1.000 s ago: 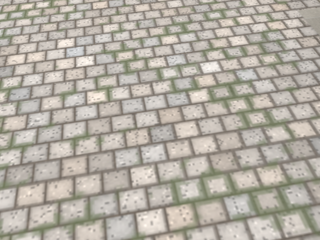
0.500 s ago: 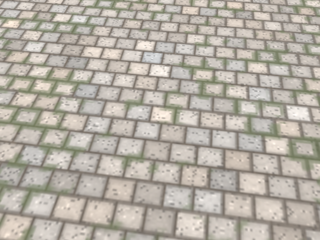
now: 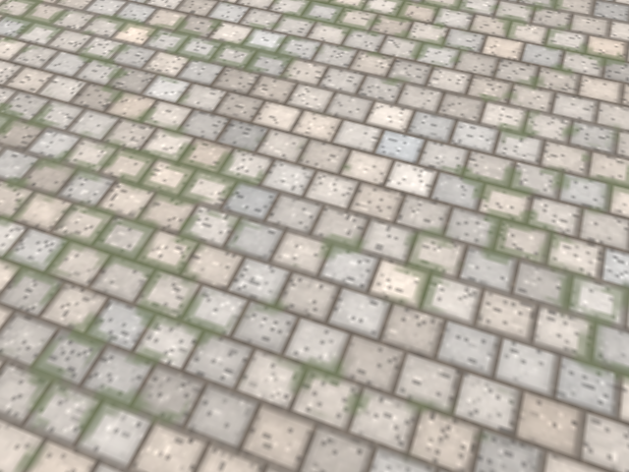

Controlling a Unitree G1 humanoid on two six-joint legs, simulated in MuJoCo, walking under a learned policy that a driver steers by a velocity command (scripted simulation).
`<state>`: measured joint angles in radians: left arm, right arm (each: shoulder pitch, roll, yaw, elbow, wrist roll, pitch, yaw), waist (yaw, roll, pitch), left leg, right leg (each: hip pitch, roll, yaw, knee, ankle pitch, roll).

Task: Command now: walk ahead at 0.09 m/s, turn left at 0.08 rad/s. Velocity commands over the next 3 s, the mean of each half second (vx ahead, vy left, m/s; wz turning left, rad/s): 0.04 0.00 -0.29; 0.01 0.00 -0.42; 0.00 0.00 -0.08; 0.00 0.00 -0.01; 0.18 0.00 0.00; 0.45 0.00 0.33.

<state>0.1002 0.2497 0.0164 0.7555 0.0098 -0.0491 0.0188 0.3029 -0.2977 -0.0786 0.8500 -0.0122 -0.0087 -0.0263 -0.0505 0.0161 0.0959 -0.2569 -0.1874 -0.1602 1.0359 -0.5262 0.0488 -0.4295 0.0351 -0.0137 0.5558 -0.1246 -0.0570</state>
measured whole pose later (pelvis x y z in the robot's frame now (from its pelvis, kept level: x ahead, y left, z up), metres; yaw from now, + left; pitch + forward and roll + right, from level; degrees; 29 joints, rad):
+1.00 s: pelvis -0.02 -0.02 +0.02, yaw -27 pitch -1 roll +1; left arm 0.18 0.24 0.02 0.75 0.01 0.03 0.01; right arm 0.24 -0.29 -0.05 0.81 -0.02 0.06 0.00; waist -0.02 0.04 0.06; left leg -0.40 0.03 0.00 0.90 -0.38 -0.03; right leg -0.15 0.06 0.02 0.38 -0.22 -0.08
